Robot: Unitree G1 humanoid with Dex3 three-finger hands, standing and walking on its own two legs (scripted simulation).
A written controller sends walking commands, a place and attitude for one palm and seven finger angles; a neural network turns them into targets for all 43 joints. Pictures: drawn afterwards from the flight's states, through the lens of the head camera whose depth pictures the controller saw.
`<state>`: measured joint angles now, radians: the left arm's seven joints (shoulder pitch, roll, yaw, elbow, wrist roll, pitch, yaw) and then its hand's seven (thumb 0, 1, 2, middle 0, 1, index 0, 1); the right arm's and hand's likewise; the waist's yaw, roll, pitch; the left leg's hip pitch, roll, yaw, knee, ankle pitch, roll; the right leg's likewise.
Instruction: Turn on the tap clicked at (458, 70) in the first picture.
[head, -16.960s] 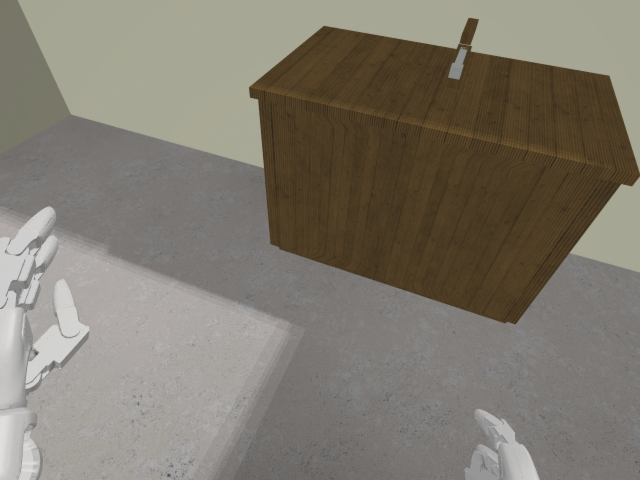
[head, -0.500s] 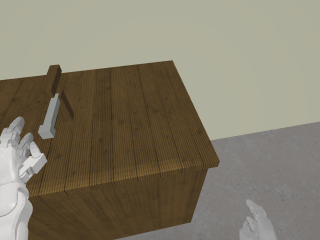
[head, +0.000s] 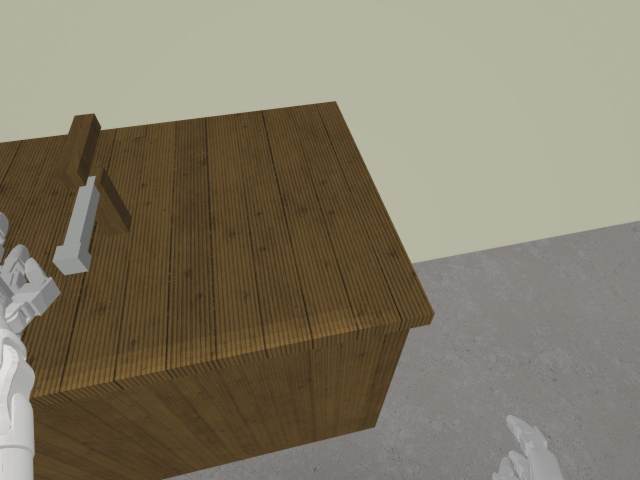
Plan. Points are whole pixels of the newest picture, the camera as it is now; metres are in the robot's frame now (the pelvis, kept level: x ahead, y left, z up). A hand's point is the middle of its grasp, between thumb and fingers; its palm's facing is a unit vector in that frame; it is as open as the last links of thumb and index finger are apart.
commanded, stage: reach beside the lever's end, fingers flat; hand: left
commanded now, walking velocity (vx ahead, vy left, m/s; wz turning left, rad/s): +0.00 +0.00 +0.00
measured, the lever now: (72, 258) +0.33 +0.34 +0.10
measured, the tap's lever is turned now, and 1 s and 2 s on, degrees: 0 0 23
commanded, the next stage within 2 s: push the lever round in 0.54 s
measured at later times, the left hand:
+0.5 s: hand (48, 288) +0.30 +0.36 +0.08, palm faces +0.52 -0.84 -0.11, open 7.8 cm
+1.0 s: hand (67, 288) +0.29 +0.33 +0.09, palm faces +0.53 -0.84 -0.10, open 7.8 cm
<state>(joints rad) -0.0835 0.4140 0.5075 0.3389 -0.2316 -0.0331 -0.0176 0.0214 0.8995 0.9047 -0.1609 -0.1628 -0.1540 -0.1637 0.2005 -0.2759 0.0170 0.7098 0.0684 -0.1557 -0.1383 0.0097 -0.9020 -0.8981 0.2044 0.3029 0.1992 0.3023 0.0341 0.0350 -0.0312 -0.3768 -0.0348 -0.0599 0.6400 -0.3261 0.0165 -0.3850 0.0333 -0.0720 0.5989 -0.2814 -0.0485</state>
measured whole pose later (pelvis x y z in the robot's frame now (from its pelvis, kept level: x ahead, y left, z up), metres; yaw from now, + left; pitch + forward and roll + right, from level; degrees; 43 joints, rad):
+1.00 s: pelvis +0.00 +0.01 +0.00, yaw +0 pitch +4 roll -1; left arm -0.06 0.33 0.45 0.29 -0.20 -0.09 0.04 0.02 0.91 0.91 -0.16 -0.15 -0.15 -0.15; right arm 0.20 -0.25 0.02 0.70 0.05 -0.13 -0.12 0.01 -0.90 -0.90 0.21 0.30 0.20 0.30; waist 0.04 0.03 -0.04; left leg -0.39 -0.05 -0.05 0.65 -0.34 0.03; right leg -0.40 0.02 -0.06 0.61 -0.29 -0.03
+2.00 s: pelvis +0.00 +0.00 +0.00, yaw +0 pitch +4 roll +0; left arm -0.15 0.20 0.33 0.30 -0.12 -0.10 0.32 0.01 0.93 0.93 -0.16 -0.15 -0.15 -0.15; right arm 0.17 -0.24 0.01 0.70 0.04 -0.07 -0.10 0.01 -0.90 -0.90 0.20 0.30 0.20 0.30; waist 0.03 0.04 -0.05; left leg -0.40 -0.04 -0.06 0.66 -0.33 0.01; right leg -0.41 0.03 -0.08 0.63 -0.29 -0.05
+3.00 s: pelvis +0.00 +0.00 +0.00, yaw +1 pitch +5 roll -1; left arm -0.37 0.04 0.21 0.43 0.01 0.00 0.74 0.00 0.95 0.93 -0.16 -0.15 -0.15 -0.15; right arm 0.12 -0.21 -0.02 0.76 -0.01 0.05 -0.07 0.01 -0.90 -0.90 0.20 0.30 0.20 0.30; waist 0.02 0.03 -0.06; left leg -0.40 -0.04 -0.07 0.65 -0.33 0.01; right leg -0.40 0.03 -0.08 0.61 -0.29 -0.05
